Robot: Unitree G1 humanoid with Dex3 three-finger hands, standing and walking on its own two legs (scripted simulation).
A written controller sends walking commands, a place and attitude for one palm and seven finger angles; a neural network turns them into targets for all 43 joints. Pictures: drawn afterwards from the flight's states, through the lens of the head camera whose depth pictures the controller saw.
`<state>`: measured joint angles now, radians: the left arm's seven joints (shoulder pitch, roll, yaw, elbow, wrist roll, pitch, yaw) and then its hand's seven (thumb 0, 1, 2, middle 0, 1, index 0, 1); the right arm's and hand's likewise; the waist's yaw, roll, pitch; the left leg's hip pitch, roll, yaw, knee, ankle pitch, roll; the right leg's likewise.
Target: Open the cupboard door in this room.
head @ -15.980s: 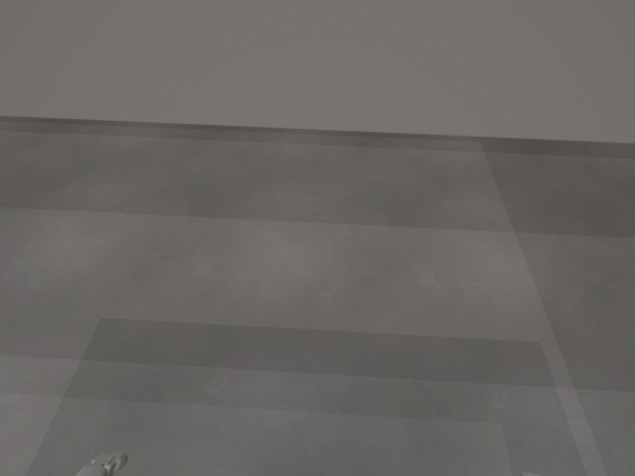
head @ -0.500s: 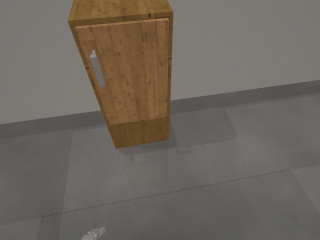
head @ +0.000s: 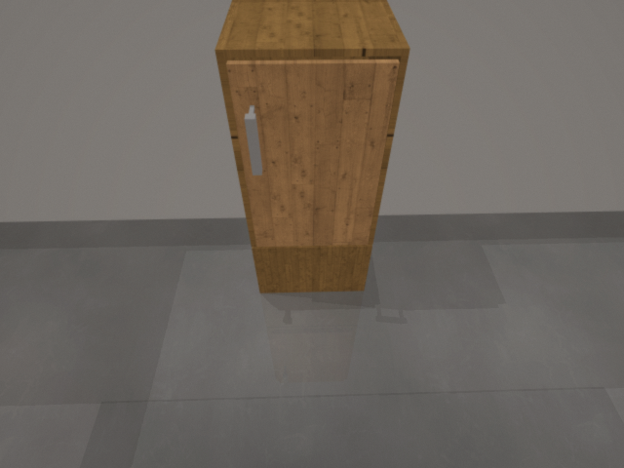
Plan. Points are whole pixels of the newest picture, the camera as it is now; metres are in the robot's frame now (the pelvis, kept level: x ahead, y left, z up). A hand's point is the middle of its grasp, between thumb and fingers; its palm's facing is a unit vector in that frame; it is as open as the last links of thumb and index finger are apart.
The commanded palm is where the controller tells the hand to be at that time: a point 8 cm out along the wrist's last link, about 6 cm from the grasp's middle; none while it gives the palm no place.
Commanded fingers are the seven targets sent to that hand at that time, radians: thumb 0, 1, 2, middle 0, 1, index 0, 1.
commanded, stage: take the last steps up to it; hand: left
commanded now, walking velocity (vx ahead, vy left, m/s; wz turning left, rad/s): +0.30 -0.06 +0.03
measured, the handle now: (254, 140) +0.80 +0.19 -0.04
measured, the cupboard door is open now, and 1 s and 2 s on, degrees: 0 0 0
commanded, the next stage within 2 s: come to a stop and stand still in 0.72 s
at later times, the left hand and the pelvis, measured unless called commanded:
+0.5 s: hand out of the picture -0.01 +0.09 -0.16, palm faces +0.19 -0.97 -0.12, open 7.4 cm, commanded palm none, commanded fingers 0.00 0.90 0.90 -0.20 -0.30 -0.20 -0.30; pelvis +0.11 -0.02 +0.00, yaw +4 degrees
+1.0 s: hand (242, 339) +0.36 +0.15 -0.16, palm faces +0.03 -0.97 -0.26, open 7.4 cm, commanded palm none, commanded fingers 0.00 0.90 0.90 -0.20 -0.30 -0.20 -0.30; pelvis +0.26 -0.04 -0.01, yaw +2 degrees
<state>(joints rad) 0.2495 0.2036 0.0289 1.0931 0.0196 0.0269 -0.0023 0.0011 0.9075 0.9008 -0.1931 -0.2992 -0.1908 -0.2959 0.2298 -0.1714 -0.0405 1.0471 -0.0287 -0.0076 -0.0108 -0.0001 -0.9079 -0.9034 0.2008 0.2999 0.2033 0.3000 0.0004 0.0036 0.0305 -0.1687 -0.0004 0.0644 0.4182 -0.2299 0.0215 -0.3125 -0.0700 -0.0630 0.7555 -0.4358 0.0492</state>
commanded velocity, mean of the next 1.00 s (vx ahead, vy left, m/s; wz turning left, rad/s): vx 0.13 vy -0.01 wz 0.01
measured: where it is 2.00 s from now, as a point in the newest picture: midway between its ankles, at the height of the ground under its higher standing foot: outside the picture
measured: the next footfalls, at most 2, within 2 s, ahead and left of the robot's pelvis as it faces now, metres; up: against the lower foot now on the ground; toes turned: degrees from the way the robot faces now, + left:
right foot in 0.06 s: +0.05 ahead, -0.13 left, +0.00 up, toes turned -6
left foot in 0.56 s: +0.23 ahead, +0.11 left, +0.00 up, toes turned +12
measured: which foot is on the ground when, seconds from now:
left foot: down 0.00-0.08, up 0.10-0.54, down 0.56-0.96, up 0.98-1.00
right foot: up 0.00-0.04, down 0.06-0.56, up 0.58-0.92, down 0.94-1.00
